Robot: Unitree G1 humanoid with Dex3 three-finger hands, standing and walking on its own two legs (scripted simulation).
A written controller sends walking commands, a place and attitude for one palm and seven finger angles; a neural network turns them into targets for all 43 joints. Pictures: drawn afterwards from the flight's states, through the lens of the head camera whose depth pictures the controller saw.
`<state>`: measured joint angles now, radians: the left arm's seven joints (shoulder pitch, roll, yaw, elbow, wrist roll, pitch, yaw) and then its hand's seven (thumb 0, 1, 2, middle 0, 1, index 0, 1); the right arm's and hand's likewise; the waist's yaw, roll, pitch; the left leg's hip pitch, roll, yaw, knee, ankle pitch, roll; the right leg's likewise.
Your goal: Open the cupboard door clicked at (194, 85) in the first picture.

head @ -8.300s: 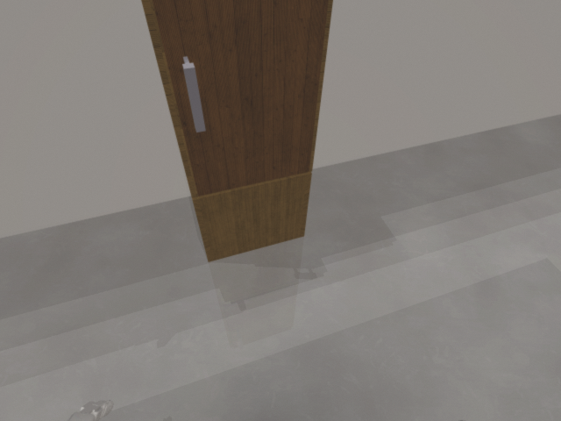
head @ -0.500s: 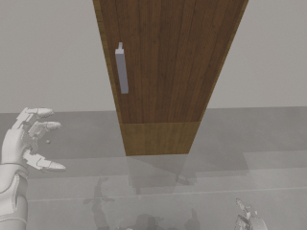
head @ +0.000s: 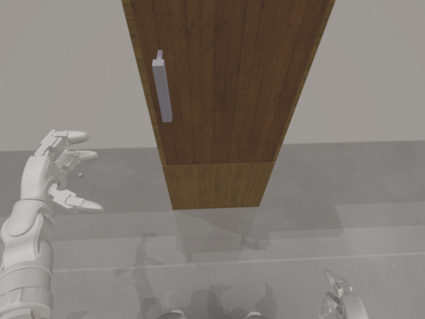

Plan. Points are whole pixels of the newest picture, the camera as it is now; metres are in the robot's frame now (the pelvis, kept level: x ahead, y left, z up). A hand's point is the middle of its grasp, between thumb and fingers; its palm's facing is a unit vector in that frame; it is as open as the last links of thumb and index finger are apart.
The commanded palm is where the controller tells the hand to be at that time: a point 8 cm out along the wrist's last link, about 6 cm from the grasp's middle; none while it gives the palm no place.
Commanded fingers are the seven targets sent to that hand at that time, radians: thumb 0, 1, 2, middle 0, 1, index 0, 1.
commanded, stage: move the hooked fingers beside the handle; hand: left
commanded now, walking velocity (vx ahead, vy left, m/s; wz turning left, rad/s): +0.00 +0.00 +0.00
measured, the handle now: (163, 88) +0.61 +0.16 +0.06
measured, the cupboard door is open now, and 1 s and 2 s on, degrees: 0 0 0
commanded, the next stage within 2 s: none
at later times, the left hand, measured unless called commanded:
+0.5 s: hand (97, 142) +0.42 +0.26 +0.07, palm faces +0.08 -1.00 +0.00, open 14.0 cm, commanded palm +0.39 +0.31 +0.07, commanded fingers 0.00 -0.50 0.30 -0.30 -1.20 -0.30 -1.20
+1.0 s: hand (116, 118) +0.49 +0.24 +0.07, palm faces +0.09 -1.00 +0.00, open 14.0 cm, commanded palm +0.47 +0.29 +0.06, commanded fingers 0.00 -0.50 0.30 -0.30 -1.20 -0.30 -1.20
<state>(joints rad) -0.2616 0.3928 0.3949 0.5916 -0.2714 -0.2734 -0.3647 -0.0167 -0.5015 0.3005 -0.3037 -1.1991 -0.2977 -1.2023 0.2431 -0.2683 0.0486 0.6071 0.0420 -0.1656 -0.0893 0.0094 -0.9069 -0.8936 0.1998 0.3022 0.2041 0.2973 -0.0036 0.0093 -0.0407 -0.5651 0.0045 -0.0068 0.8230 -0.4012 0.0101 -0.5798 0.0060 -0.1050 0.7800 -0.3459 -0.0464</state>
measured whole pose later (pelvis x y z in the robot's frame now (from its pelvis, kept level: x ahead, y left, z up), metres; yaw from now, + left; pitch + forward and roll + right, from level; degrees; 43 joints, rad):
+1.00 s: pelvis +0.01 +0.03 -0.02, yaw -2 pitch +17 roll -3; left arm -0.82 0.51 0.43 1.14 -0.11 -0.40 -0.23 -0.02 -0.50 0.30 -0.30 -1.20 -0.30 -1.20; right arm 0.37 -0.26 0.04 0.65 0.00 0.01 -0.03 0.00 -0.91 -0.89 0.20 0.30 0.20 0.30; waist -0.13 0.00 -0.08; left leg -0.78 0.01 0.02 0.94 -0.45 0.05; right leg -0.79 0.01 -0.08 0.85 -0.36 -0.01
